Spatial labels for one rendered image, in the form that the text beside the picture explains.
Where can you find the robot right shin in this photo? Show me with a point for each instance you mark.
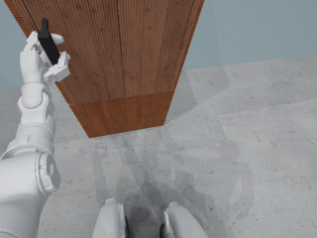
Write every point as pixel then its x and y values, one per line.
pixel 166 234

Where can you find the robot left forearm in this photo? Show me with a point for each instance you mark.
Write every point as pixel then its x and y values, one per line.
pixel 37 126

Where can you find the cupboard door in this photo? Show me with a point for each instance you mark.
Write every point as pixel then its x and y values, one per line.
pixel 117 48

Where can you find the robot right thigh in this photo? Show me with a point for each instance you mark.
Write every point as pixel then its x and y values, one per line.
pixel 180 222

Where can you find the robot left upper arm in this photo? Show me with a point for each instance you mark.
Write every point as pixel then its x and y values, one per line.
pixel 26 182

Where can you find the handle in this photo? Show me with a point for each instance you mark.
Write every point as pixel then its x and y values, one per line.
pixel 46 40

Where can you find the left robot hand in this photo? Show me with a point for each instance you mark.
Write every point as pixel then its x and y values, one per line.
pixel 33 66

